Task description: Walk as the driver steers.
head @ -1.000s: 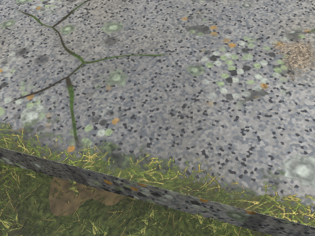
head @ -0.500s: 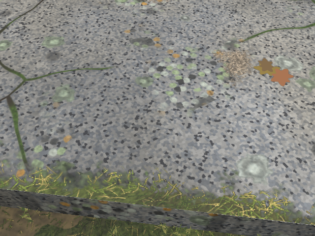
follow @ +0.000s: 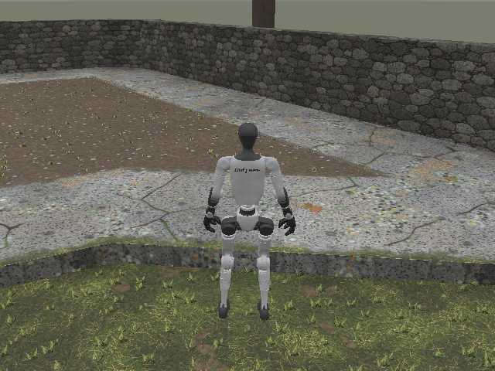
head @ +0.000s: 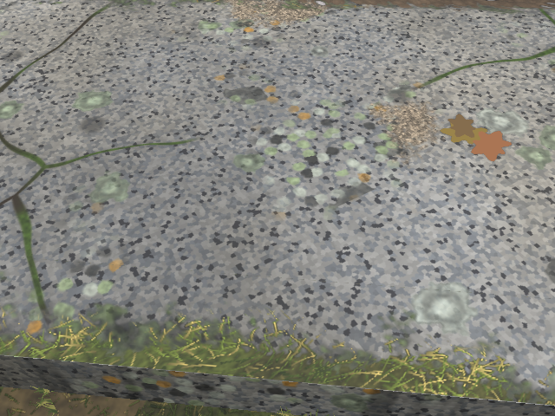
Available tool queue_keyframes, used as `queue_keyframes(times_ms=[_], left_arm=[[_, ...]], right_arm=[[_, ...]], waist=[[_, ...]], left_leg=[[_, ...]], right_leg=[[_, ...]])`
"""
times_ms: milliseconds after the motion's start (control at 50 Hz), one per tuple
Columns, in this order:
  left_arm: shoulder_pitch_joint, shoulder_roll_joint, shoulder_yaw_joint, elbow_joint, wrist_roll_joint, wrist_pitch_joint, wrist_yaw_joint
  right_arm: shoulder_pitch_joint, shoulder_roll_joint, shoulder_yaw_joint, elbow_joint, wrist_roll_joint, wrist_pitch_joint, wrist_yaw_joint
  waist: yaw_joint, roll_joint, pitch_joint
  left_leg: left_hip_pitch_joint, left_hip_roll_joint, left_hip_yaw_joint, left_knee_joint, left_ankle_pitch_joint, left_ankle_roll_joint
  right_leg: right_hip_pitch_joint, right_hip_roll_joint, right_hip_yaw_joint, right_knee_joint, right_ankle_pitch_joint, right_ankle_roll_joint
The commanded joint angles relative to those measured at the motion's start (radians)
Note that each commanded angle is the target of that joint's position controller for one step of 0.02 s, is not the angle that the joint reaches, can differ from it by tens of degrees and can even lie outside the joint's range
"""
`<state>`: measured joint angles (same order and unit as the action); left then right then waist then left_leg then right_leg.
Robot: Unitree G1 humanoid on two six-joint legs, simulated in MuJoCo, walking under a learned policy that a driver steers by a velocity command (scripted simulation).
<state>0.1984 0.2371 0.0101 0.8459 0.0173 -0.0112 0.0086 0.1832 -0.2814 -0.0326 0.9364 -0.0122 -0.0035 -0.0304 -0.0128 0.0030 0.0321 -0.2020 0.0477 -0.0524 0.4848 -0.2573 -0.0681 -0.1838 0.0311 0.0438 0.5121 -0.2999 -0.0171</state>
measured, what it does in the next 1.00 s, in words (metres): walks ahead: right foot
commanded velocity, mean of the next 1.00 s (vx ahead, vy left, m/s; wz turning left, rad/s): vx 0.40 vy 0.00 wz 0.00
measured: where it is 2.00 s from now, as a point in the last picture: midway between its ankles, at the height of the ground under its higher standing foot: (246, 199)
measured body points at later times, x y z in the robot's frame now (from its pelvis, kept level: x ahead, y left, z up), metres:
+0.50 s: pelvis +0.14 +0.00 +0.00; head +0.17 +0.00 +0.45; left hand +0.37 +0.23 -0.08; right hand +0.08 -0.28 -0.13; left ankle +0.00 +0.15 -0.74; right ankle +0.26 -0.12 -0.72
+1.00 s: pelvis +0.40 -0.01 +0.01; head +0.45 +0.00 +0.45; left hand +0.26 +0.20 -0.13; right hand +0.63 -0.17 -0.08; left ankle +0.56 +0.10 -0.46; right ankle +0.26 -0.12 -0.74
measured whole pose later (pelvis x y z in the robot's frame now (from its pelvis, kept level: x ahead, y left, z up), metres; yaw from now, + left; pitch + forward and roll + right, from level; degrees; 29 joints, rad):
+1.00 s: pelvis +0.40 -0.01 +0.01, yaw +1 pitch +4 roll +1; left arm 0.56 0.16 -0.02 1.13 0.01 -0.08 0.02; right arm 0.01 -0.10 0.07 0.61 -0.04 0.02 -0.01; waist 0.03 -0.03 0.03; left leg -1.35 0.10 0.12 1.83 -0.52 0.10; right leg 0.08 -0.02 -0.03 0.14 -0.29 -0.02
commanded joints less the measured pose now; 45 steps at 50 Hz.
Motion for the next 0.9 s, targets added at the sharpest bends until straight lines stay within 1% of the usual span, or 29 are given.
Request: queue_keyframes(times_ms=[20, 80, 140, 160, 180, 200, 220, 240, 260, 300, 360, 400, 480, 500, 540, 560, 580, 600, 620, 640, 660, 680, 720, 780, 800, 840, 860, 880, 900], left_arm=[[0.030, 0.163, 0.042, -0.012, 0.006, 0.014, 0.005], [0.051, 0.206, 0.062, 0.003, 0.008, 0.033, -0.003], [0.023, 0.179, 0.063, 0.011, 0.005, 0.025, -0.006], [-0.027, 0.160, 0.060, -0.004, 0.005, 0.019, -0.007], [-0.088, 0.131, 0.050, -0.046, -0.050, -0.015, 0.012], [-0.107, 0.085, 0.034, -0.056, -0.049, -0.044, 0.016], [-0.104, 0.081, 0.033, -0.075, -0.041, -0.072, 0.018], [-0.143, 0.125, 0.041, -0.089, -0.049, -0.089, 0.016], [-0.132, 0.137, 0.045, -0.090, -0.059, -0.098, 0.008], [-0.129, 0.132, 0.045, -0.085, -0.053, -0.107, -0.007], [-0.181, 0.085, 0.032, -0.106, -0.036, -0.104, -0.031], [-0.207, 0.047, 0.013, -0.118, -0.032, -0.101, -0.040], [-0.192, 0.129, 0.032, -0.129, -0.041, -0.089, -0.029], [-0.055, 0.146, 0.046, -0.082, -0.033, -0.078, -0.019], [0.179, 0.208, 0.086, -0.012, -0.031, -0.065, -0.009], [0.285, 0.300, 0.101, 0.016, -0.018, -0.054, 0.004], [0.294, 0.322, 0.097, 0.013, 0.002, -0.058, -0.012], [0.190, 0.243, 0.081, -0.002, -0.018, -0.070, -0.025], [0.108, 0.181, 0.063, -0.017, -0.026, -0.077, -0.030], [0.031, 0.160, 0.051, -0.031, -0.017, -0.082, -0.034], [-0.004, 0.143, 0.045, -0.036, -0.003, -0.085, -0.035], [0.000, 0.124, 0.041, -0.024, 0.006, -0.081, -0.035], [0.103, 0.101, 0.037, 0.037, 0.000, -0.066, -0.039], [0.186, 0.085, 0.024, 0.083, -0.006, -0.050, -0.025], [0.283, 0.059, 0.016, 0.128, 0.000, -0.040, -0.019], [0.326, 0.044, 0.003, 0.155, -0.012, -0.022, -0.006], [0.325, 0.108, 0.026, 0.161, 0.025, -0.056, -0.008], [0.354, 0.101, 0.020, 0.189, 0.029, -0.075, -0.011], [0.370, 0.105, 0.018, 0.211, 0.025, -0.092, -0.010]], right_arm=[[0.003, -0.072, -0.010, -0.014, -0.013, 0.013, 0.024], [-0.012, -0.072, -0.008, -0.026, -0.024, 0.007, 0.038], [0.048, -0.049, -0.002, -0.012, -0.020, -0.022, 0.040], [0.109, -0.062, -0.005, 0.013, -0.017, -0.032, 0.038], [0.131, -0.132, -0.029, 0.030, 0.053, -0.068, 0.020], [0.208, -0.167, -0.039, 0.051, 0.061, -0.089, 0.013], [0.278, -0.230, -0.055, 0.069, 0.053, -0.097, 0.016], [0.311, -0.206, -0.052, 0.069, 0.036, -0.107, 0.016], [0.290, -0.175, -0.045, 0.063, 0.024, -0.116, 0.017], [0.239, -0.144, -0.039, 0.039, 0.024, -0.115, 0.022], [0.216, -0.108, -0.027, 0.028, 0.024, -0.088, 0.016], [0.192, -0.139, -0.032, 0.013, 0.028, -0.081, 0.007], [0.164, -0.197, -0.054, -0.005, 0.041, -0.088, 0.006], [0.159, -0.185, -0.052, -0.008, 0.038, -0.084, 0.006], [0.147, -0.127, -0.032, -0.024, 0.032, -0.081, 0.012], [0.173, -0.020, 0.002, -0.055, -0.007, -0.086, 0.018], [0.311, 0.023, 0.013, -0.045, 0.037, -0.105, 0.024], [0.242, -0.095, -0.013, -0.050, 0.065, -0.114, 0.030], [0.127, -0.128, -0.021, -0.086, 0.068, -0.116, 0.033], [0.095, -0.114, -0.020, -0.089, 0.052, -0.112, 0.025], [0.106, -0.108, -0.025, -0.084, 0.034, -0.103, 0.018], [0.151, -0.083, -0.023, -0.061, 0.032, -0.088, 0.021], [0.208, -0.015, -0.013, -0.033, 0.037, -0.062, 0.031], [0.082, 0.017, 0.001, -0.094, 0.036, -0.048, 0.035], [0.067, 0.075, 0.016, -0.086, 0.045, -0.043, 0.029], [0.021, 0.093, 0.035, -0.140, 0.060, -0.048, 0.024], [-0.211, 0.067, 0.034, -0.278, -0.056, -0.024, 0.017], [-0.317, 0.088, 0.044, -0.330, -0.066, -0.012, 0.007], [-0.355, 0.109, 0.058, -0.378, -0.055, -0.007, 0.001]], waist=[[0.014, -0.066, 0.001], [0.027, -0.156, 0.080], [-0.015, -0.156, 0.099], [-0.045, -0.114, 0.094], [-0.049, -0.027, 0.096], [-0.073, 0.124, 0.071], [-0.082, 0.267, 0.064], [-0.109, 0.232, 0.091], [-0.081, 0.154, 0.084], [-0.058, 0.094, 0.061], [-0.050, 0.105, 0.056], [-0.042, 0.119, 0.052], [0.008, 0.135, 0.035], [0.065, 0.149, -0.036], [0.190, 0.072, -0.151], [0.175, -0.236, -0.212], [0.104, -0.367, -0.315], [0.099, -0.175, -0.158], [0.084, -0.119, -0.036], [0.048, -0.052, 0.006], [0.016, -0.056, 0.017], [-0.007, -0.088, 0.012], [-0.012, -0.107, 0.010], [0.008, -0.063, 0.064], [0.043, -0.112, 0.054], [0.029, -0.065, 0.111], [0.030, 0.006, 0.155], [0.065, -0.034, 0.172], [0.056, -0.038, 0.176]], left_leg=[[0.002, -0.040, 0.043, -0.006, -0.044, 0.041], [-0.132, -0.074, 0.106, 0.104, -0.178, 0.079], [-0.042, -0.058, 0.098, 0.040, -0.157, 0.128], [0.018, -0.053, 0.070, -0.022, -0.161, 0.149], [0.033, -0.004, -0.028, -0.070, -0.206, 0.170], [0.145, 0.089, -0.209, -0.182, -0.269, 0.225], [0.254, 0.244, -0.475, -0.284, -0.234, 0.313], [0.316, 0.336, -0.606, -0.321, -0.142, 0.368], [0.355, 0.340, -0.569, -0.298, -0.076, 0.359], [0.386, 0.289, -0.407, -0.307, 0.017, 0.304], [0.280, 0.188, -0.193, -0.342, 0.201, 0.252], [0.138, 0.135, -0.087, -0.354, 0.219, 0.231], [0.077, 0.178, -0.077, -0.326, 0.343, 0.210], [0.068, 0.167, -0.045, -0.214, 0.492, 0.196], [-0.064, 0.074, 0.034, 0.173, 0.564, 0.134], [-0.271, -0.017, 0.069, 0.564, -0.009, 0.082], [-0.467, -0.112, -0.043, 0.810, -0.341, 0.079], [-0.570, -0.031, -0.076, 0.899, -0.273, 0.097], [-0.612, 0.020, -0.042, 0.899, -0.177, 0.125], [-0.573, 0.063, -0.030, 0.862, -0.080, 0.124], [-0.518, 0.089, -0.037, 0.818, -0.023, 0.118], [-0.474, 0.095, -0.030, 0.842, 0.006, 0.105], [-0.567, 0.072, 0.020, 1.044, -0.010, 0.081], [-0.857, 0.088, 0.025, 1.192, 0.003, 0.049], [-0.989, 0.059, 0.074, 1.480, -0.075, 0.031], [-1.234, 0.074, 0.014, 1.660, -0.161, 0.027], [-1.217, 0.059, 0.073, 1.588, -0.186, 0.069], [-1.312, 0.036, 0.103, 1.683, -0.241, 0.096], [-1.366, 0.046, 0.098, 1.658, -0.276, 0.123]], right_leg=[[-0.040, -0.109, 0.158, -0.221, -0.172, -0.056], [-0.046, -0.189, 0.278, -0.314, -0.465, -0.126], [-0.105, -0.193, 0.266, -0.287, -0.438, -0.138], [-0.132, -0.152, 0.206, -0.228, -0.380, -0.118], [-0.175, -0.087, 0.113, -0.107, -0.253, -0.074], [-0.277, 0.003, -0.011, 0.098, -0.139, -0.023], [-0.422, 0.038, -0.065, 0.250, -0.156, 0.005], [-0.568, 0.004, -0.004, 0.430, -0.297, 0.006], [-0.636, -0.045, 0.037, 0.537, -0.274, -0.011], [-0.679, -0.108, 0.015, 0.533, -0.139, -0.037], [-0.541, -0.105, -0.058, 0.350, -0.002, -0.006], [-0.360, -0.074, -0.099, 0.203, 0.097, 0.014], [-0.158, -0.044, -0.078, 0.064, 0.240, 0.000], [-0.016, -0.012, -0.096, 0.099, 0.217, -0.016], [0.286, -0.019, -0.084, 0.037, 0.196, -0.069], [0.437, -0.259, 0.243, -0.048, 0.187, -0.132], [0.504, -0.450, 0.743, -0.268, -0.052, -0.305], [0.366, -0.425, 0.724, -0.329, -0.344, -0.287], [0.238, -0.382, 0.579, -0.336, -0.356, -0.254], [0.123, -0.335, 0.467, -0.357, -0.234, -0.232], [0.042, -0.299, 0.380, -0.368, -0.120, -0.217], [0.000, -0.270, 0.311, -0.379, -0.049, -0.211], [-0.002, -0.261, 0.241, -0.360, 0.054, -0.244], [0.020, -0.265, 0.204, -0.356, 0.000, -0.259], [0.068, -0.300, 0.235, -0.358, -0.023, -0.293], [0.107, -0.324, 0.243, -0.336, -0.104, -0.283], [-0.004, -0.306, 0.197, -0.377, -0.213, -0.254], [0.032, -0.304, 0.215, -0.387, -0.193, -0.253], [0.074, -0.308, 0.197, -0.401, -0.201, -0.226]])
